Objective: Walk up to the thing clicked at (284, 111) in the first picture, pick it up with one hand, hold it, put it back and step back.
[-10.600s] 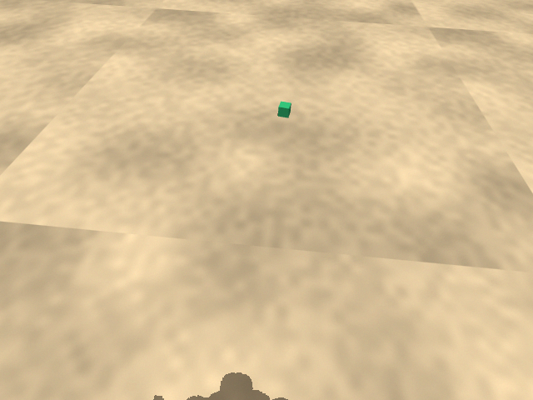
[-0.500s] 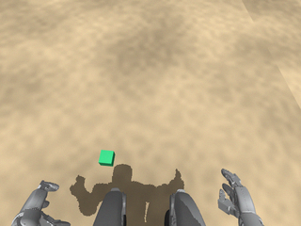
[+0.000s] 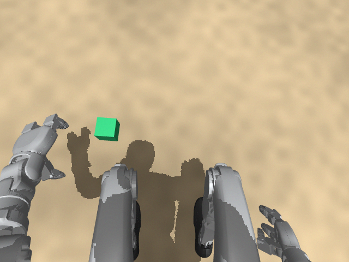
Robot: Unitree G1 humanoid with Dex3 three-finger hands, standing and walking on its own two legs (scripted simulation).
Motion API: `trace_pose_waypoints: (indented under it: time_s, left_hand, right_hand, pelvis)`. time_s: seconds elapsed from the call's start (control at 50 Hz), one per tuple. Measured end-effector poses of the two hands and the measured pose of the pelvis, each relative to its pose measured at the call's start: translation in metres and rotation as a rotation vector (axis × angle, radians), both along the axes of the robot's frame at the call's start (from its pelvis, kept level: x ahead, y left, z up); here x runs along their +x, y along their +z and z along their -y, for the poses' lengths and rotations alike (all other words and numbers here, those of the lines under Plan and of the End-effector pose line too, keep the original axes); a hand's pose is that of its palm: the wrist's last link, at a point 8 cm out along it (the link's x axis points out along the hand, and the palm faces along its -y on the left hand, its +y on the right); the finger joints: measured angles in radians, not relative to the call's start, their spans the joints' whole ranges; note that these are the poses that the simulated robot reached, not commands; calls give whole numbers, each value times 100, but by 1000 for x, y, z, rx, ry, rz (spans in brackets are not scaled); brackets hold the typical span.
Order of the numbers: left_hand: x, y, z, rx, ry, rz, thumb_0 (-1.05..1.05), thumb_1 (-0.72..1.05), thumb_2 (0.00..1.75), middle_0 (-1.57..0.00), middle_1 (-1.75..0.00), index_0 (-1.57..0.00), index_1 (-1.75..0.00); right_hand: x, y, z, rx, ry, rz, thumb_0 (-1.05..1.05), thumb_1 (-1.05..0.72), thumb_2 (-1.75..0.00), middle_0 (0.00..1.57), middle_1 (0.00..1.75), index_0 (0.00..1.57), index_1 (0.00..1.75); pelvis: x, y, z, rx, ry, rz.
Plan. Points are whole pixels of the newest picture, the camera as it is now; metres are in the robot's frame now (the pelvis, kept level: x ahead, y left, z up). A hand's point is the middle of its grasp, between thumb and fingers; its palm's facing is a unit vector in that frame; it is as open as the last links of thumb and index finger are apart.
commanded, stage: rise first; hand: left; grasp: from above
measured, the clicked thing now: (107, 129) +0.48 +0.25 -0.41
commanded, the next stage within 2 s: approach in 1.46 s
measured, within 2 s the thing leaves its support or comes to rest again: neither
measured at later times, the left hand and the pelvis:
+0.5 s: hand (68, 140) +0.40 +0.31 -0.22, palm faces -0.49 -0.11 -0.87, open 14.0 cm; pelvis -0.02 +0.01 -0.08, yaw -2 degrees
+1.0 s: hand (76, 134) +0.42 +0.31 -0.26, palm faces -0.48 -0.02 -0.88, open 14.1 cm; pelvis +0.00 +0.01 -0.10, yaw -3 degrees
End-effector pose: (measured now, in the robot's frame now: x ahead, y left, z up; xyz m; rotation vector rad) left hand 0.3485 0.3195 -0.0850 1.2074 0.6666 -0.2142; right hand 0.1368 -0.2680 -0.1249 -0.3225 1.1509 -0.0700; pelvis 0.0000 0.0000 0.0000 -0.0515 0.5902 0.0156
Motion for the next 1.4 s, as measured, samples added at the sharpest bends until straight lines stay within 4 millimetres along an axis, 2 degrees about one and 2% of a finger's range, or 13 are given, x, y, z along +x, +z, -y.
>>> trace_pose_waypoints:
  time_s: [0.08,0.18,0.36,0.54,0.74,1.4]
  left_hand:
    - [13,-18,2,29,-65,18,0,-42,95,-3,-110,-6,-107]
    - [27,-34,5,54,-127,45,0,-43,96,-4,-109,-6,-106]
    - [46,-63,5,111,-211,69,0,-45,96,-5,-104,-7,-101]
    - [61,-87,5,160,-266,81,0,-46,95,-6,-102,-8,-98]
    - [74,-105,9,184,-306,84,0,-46,94,-6,-101,-9,-97]
    - [92,-138,19,215,-344,119,0,-53,99,-7,-97,-7,-97]
  right_hand:
    - [-28,-17,2,-15,-24,-55,1,-80,-88,20,30,20,30]
    - [-56,-28,5,-36,-49,-108,1,-82,-88,20,30,20,30]
    - [-81,-42,6,-73,-57,-182,1,-85,-89,20,30,20,30]
    - [-82,-57,3,-82,-47,-215,1,-88,-89,20,30,20,30]
    - [-78,-70,-2,-71,-37,-239,1,-90,-90,20,30,20,30]
    - [-88,-92,8,-84,-17,-323,0,-91,-90,20,30,20,30]
  pelvis:
    - [-8,-20,-1,-10,-3,11]
    - [-15,-38,-3,-23,-6,25]
    - [-18,-63,-8,-43,-8,35]
    - [-16,-82,-11,-56,-8,31]
    - [-10,-94,-12,-61,-10,20]
    - [-2,-116,-7,-53,-19,11]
